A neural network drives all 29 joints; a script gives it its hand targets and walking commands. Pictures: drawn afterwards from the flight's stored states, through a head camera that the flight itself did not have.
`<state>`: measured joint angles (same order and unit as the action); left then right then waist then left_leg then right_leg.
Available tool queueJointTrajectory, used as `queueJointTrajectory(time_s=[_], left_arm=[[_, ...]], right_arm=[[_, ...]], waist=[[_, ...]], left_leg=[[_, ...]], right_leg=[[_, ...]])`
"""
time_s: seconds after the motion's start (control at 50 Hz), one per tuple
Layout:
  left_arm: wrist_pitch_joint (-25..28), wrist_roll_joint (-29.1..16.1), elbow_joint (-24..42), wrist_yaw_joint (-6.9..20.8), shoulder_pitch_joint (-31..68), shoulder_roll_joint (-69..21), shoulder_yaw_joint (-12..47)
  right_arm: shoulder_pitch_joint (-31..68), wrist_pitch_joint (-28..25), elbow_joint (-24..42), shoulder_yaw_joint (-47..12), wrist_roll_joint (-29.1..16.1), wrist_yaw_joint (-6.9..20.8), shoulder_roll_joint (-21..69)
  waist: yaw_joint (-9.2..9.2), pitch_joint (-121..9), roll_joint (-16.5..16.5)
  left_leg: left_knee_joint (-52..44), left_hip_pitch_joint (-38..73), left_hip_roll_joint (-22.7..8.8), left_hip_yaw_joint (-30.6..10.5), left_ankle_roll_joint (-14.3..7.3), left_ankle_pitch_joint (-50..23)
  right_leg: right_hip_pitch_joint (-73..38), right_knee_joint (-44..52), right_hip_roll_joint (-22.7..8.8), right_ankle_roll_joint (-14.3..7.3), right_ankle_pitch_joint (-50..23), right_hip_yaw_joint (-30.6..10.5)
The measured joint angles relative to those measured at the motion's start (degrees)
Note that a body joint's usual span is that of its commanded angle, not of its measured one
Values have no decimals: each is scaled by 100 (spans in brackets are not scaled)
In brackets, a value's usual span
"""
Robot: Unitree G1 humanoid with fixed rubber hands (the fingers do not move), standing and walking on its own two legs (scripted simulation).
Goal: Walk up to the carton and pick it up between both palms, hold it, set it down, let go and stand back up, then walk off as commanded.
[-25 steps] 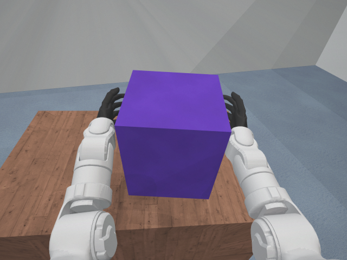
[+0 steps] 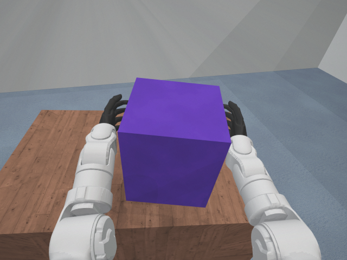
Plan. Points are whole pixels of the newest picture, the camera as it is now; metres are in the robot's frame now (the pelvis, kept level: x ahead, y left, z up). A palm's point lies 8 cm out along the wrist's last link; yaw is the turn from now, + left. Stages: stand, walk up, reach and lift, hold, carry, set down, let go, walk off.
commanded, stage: set down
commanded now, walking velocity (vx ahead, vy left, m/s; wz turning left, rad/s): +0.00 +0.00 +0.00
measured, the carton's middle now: (171, 144) +0.40 +0.01 +0.09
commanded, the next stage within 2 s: none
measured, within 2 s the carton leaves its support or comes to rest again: neither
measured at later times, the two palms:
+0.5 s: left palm (111, 131) +0.41 +0.16 +0.12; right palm (232, 134) +0.40 -0.14 +0.14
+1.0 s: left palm (111, 138) +0.42 +0.17 +0.09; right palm (226, 138) +0.41 -0.13 +0.11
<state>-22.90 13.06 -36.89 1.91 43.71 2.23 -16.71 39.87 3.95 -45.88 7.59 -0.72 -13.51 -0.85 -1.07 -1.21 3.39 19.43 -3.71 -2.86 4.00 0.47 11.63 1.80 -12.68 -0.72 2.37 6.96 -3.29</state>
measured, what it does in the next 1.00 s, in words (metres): stands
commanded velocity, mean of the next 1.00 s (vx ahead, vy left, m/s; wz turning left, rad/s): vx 0.00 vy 0.00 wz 0.00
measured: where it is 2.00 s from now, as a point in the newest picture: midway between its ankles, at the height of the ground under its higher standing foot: outside the picture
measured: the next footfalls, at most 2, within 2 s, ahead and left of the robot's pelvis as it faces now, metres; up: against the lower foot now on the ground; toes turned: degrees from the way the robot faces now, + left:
none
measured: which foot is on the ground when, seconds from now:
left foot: down 0.00-1.00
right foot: down 0.00-1.00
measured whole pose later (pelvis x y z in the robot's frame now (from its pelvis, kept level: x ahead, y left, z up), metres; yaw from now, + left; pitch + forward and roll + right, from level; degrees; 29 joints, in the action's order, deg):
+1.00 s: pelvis +0.03 +0.01 +0.00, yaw +0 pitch -2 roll -1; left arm -8.1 13.1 -51.4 2.9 43.7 2.4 -22.2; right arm 40.8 -3.1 -52.2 18.7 11.5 -11.8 3.9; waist -1.0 0.2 4.0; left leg 20.5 -4.5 -2.8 4.0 0.5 14.1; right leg 2.0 -12.6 -0.9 2.8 8.8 -3.2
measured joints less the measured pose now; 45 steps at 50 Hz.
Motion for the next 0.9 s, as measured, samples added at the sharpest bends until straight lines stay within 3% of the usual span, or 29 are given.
queueJointTrajectory(time_s=[0.24, 0.62, 0.9], left_arm=[[587, 0, -580, -26, 1, 0, -114], [1004, 1, -982, 50, 2, 0, -368], [1305, 1, -1324, 98, 1, 6, -547]], right_arm=[[88, -309, -370, 224, 290, 51, 60], [88, -484, -508, 462, 571, 52, 205], [88, -627, -633, 922, 1055, 121, 407]], waist=[[21, 30, 36], [20, 64, 46], [15, 127, 61]], left_leg=[[-1, 0, 0, 0, 0, 38], [3, -6, 3, 0, 0, 145], [69, -39, 6, 0, 0, 220]], right_leg=[[0, 1, -1, 2, 38, 1], [0, 10, -5, 15, 135, 4], [0, 14, -12, 36, 173, 4]])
